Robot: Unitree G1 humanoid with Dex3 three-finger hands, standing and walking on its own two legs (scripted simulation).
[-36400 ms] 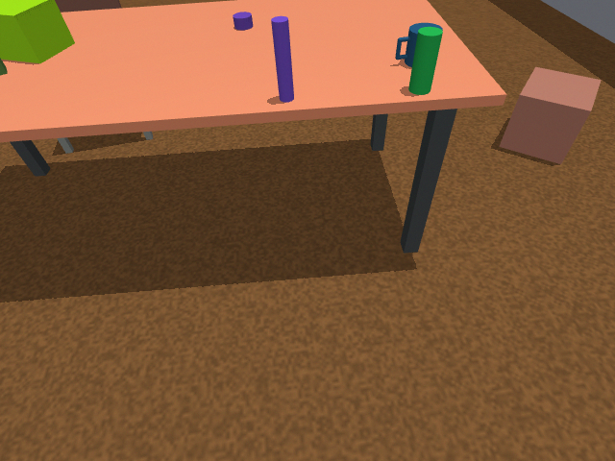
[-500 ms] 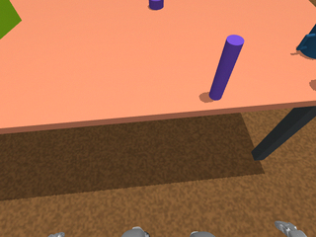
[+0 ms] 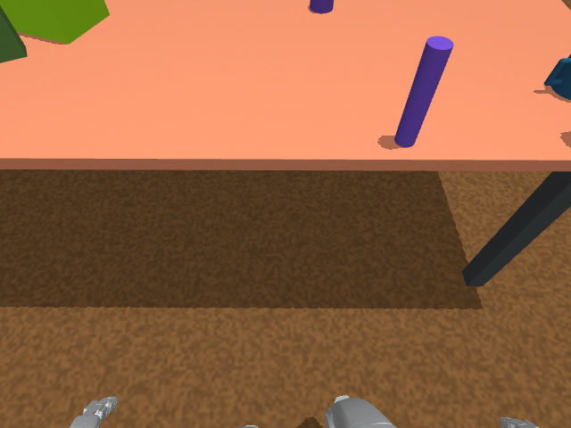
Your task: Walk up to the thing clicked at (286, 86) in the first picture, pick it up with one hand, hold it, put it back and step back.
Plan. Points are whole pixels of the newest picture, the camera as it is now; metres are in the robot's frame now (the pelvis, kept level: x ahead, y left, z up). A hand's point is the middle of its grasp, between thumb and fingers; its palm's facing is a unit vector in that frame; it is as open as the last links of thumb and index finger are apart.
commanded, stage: step back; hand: right
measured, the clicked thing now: (419, 98) +0.63 -0.22 +0.07
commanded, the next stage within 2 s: none
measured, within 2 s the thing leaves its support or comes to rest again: neither
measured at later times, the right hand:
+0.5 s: hand out of the picture -0.08 -0.31 -0.15, palm faces -0.03 +0.92 -0.39, open 7.4 cm
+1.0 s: hand out of the picture -0.22 -0.32 -0.15, palm faces +0.01 +0.92 -0.39, open 7.4 cm
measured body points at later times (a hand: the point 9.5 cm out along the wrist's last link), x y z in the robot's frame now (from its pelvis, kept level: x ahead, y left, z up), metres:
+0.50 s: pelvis -0.16 -0.03 +0.00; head -0.10 -0.05 +0.45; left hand -0.06 +0.29 -0.10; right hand -0.08 -0.35 -0.13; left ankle -0.17 +0.10 -0.68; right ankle -0.13 -0.15 -0.72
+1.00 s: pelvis -0.34 -0.05 +0.00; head -0.29 -0.07 +0.44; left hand -0.26 +0.26 -0.11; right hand -0.22 -0.37 -0.12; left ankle -0.26 +0.09 -0.68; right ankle -0.35 -0.16 -0.72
